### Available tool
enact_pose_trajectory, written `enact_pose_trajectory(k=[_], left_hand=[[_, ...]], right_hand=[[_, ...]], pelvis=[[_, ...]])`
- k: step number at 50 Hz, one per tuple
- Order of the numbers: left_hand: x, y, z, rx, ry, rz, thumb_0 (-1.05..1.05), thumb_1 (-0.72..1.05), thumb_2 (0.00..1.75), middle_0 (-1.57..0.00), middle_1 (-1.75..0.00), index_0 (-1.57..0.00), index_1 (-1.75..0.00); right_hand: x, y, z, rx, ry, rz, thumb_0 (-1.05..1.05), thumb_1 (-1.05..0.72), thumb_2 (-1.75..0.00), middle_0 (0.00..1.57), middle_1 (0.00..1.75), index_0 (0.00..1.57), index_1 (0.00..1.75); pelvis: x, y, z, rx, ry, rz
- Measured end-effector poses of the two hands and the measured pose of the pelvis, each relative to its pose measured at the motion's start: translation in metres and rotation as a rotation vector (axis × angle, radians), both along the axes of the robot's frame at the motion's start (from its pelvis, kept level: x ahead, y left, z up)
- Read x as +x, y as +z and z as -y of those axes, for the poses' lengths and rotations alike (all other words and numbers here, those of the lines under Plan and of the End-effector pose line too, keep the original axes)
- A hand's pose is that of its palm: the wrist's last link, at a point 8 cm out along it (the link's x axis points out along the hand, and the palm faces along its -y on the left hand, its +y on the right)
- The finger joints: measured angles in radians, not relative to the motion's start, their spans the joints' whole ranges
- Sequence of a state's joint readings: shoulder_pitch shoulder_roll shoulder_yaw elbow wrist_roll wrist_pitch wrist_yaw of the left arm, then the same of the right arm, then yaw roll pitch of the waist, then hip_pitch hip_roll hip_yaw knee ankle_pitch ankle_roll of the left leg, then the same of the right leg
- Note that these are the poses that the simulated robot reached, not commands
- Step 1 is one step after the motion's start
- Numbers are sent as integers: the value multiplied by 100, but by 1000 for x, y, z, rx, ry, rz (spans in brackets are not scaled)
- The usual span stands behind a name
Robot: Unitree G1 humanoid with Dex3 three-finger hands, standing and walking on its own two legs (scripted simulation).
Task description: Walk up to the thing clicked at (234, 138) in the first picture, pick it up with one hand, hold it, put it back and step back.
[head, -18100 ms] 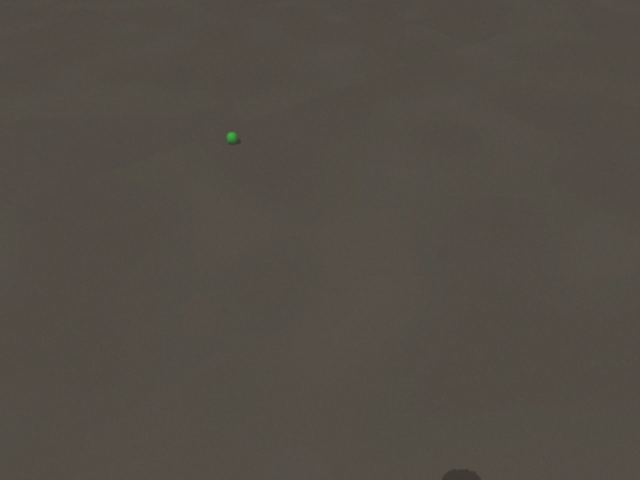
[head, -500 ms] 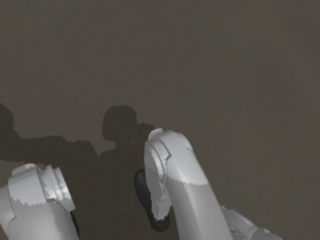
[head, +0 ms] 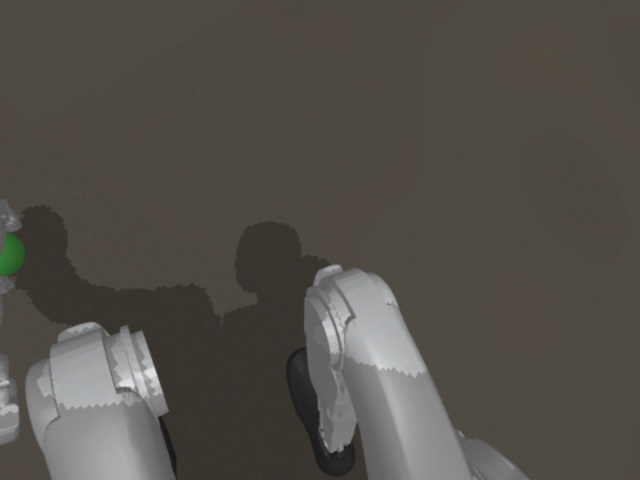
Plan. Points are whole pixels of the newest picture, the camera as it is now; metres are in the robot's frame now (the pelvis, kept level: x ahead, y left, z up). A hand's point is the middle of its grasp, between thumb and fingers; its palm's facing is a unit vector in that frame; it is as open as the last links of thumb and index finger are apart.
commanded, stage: settle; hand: left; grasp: from above
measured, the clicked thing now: out of the picture +0.42 +0.32 -0.25
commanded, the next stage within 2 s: lift in 0.50 s
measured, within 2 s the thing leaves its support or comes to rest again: neither
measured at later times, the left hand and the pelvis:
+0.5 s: hand out of the picture +0.39 +0.33 -0.13, palm faces -0.44 -0.13 -0.89, open 8.8 cm; pelvis -0.01 -0.01 +0.03, yaw +5 degrees
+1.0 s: hand out of the picture +0.36 +0.33 -0.04, palm faces -0.44 -0.13 -0.89, open 8.8 cm; pelvis -0.01 -0.01 +0.09, yaw +8 degrees
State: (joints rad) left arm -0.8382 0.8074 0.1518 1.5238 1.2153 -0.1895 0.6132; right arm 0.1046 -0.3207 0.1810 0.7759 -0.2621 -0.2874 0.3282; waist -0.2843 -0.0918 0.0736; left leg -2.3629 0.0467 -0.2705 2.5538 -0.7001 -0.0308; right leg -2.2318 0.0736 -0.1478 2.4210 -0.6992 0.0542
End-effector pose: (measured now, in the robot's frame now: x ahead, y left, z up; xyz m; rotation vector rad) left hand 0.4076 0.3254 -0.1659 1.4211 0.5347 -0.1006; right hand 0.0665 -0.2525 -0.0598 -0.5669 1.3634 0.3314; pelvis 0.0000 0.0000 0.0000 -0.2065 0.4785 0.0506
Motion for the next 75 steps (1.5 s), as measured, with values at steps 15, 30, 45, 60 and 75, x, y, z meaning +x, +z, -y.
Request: enact_pose_trajectory(k=[15, 30, 45, 60, 75], left_hand=[[-10, 70, -7, 52, 26, -65, 2, 13, 38, -80, -69, -80, -60], [-11, 102, -3, 36, -39, -47, 1, 12, 38, -84, -64, -82, -57], [-26, 151, -8, 40, 3, -71, 0, 11, 41, -84, -63, -81, -57], [-65, 243, -8, 21, -9, -46, 0, 12, 43, -81, -65, -79, -59], [-101, 366, 0, 9, 27, -32, -1, 12, 43, -81, -65, -79, -59]], right_hand=[[36, -12, 3, 49, -118, 102, 0, -91, -90, 20, 30, 20, 30], [21, -3, 16, -47, -195, 72, 0, -91, -90, 20, 30, 20, 30], [20, 23, 13, -57, -277, 95, 0, -91, -90, 20, 30, 20, 30], [63, 85, 2, -28, -289, 231, 0, -91, -90, 20, 30, 20, 30], [99, 191, -19, 10, -320, 351, 0, -91, -90, 20, 30, 20, 30]], pelvis=[[-3, 20, 4, 47, 36, -62], [-9, 34, 8, 69, 56, -72], [-11, 68, 7, 76, 77, -104], [-14, 134, 6, 86, 99, -94], [-5, 238, 0, 116, 132, -11]])
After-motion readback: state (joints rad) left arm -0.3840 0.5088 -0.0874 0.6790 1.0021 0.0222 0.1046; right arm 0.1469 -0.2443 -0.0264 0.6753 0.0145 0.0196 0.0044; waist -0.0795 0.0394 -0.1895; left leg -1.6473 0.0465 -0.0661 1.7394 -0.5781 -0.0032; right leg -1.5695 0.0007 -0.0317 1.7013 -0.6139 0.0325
